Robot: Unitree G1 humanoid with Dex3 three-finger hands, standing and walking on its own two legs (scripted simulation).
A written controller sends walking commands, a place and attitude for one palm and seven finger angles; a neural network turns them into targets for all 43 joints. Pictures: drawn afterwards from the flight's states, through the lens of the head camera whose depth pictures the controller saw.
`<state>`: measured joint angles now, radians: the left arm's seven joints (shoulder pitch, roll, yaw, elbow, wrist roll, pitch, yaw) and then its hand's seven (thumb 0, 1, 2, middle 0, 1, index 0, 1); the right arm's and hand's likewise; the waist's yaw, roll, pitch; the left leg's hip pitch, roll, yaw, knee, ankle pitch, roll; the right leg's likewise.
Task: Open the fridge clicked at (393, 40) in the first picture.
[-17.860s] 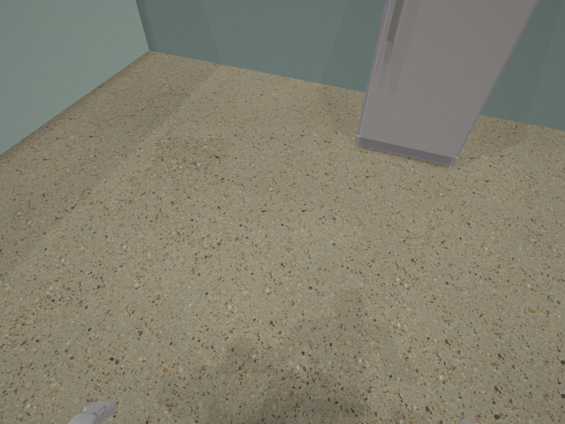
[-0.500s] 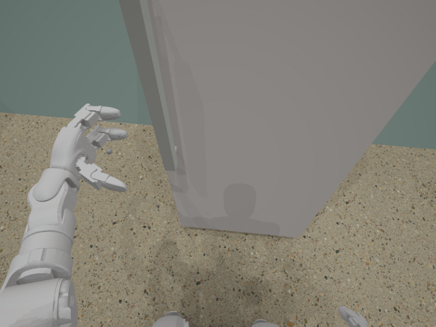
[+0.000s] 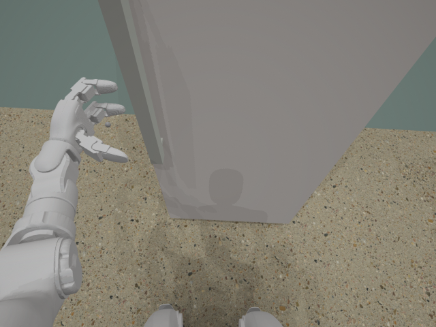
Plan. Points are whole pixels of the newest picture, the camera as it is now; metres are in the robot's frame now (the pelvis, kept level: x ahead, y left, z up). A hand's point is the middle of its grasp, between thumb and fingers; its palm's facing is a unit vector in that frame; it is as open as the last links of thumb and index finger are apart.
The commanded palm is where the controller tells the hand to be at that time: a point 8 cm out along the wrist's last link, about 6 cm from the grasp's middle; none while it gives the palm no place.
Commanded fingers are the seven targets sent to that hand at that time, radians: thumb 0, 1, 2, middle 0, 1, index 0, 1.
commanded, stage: move the hooked fingers beside the handle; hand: left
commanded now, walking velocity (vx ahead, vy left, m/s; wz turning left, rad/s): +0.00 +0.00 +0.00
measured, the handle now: (142, 84) +0.52 +0.12 +0.13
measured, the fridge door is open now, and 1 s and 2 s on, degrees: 0 0 0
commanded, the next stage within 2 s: feel for the door with the fingertips in 1.48 s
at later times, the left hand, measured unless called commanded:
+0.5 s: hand (115, 131) +0.45 +0.17 +0.09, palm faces -0.10 -0.99 +0.00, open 14.0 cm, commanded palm +0.43 +0.23 +0.09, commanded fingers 0.00 -0.50 0.30 -0.30 -1.20 -0.30 -1.20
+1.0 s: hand (113, 129) +0.45 +0.18 +0.08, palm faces -0.08 -1.00 -0.01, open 14.0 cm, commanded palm +0.43 +0.23 +0.09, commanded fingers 0.00 -0.50 0.30 -0.30 -1.20 -0.30 -1.20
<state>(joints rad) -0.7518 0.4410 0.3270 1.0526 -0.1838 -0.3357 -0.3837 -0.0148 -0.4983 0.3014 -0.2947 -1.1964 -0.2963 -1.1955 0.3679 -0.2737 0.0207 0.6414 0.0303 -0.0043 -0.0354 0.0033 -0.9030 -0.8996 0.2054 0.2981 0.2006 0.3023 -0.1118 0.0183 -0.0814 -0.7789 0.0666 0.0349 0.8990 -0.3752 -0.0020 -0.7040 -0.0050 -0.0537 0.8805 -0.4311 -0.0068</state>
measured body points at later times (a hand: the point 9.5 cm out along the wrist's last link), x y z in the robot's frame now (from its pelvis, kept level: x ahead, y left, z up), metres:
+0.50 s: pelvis +0.00 +0.00 +0.00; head +0.08 +0.01 +0.44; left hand +0.44 +0.23 +0.09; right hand +0.07 -0.26 -0.12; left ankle +0.03 +0.12 -0.69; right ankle +0.00 -0.12 -0.69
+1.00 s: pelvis +0.00 +0.00 +0.00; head +0.09 +0.00 +0.44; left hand +0.45 +0.23 +0.08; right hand +0.04 -0.27 -0.12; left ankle +0.03 +0.12 -0.69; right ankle +0.00 -0.12 -0.69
